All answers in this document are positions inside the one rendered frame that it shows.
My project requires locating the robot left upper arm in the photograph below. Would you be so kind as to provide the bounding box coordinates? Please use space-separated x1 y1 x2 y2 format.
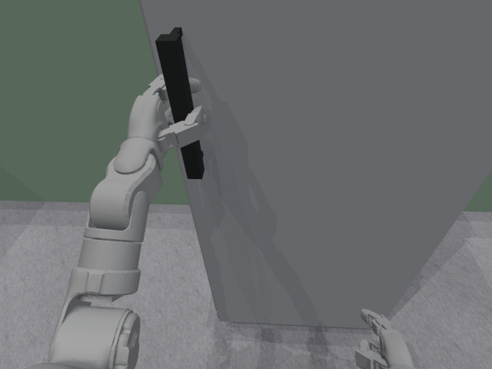
26 305 141 369

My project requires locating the fridge door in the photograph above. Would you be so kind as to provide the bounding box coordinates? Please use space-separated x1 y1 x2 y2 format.
141 0 492 329

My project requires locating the handle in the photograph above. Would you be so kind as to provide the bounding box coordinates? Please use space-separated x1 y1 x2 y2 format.
155 28 204 179

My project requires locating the robot left hand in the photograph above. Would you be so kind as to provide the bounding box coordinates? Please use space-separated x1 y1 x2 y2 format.
127 74 207 158

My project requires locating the robot right hand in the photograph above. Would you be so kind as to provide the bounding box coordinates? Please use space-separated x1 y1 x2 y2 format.
355 309 415 369

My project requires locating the left robot forearm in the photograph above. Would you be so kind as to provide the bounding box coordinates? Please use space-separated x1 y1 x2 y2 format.
48 138 163 363

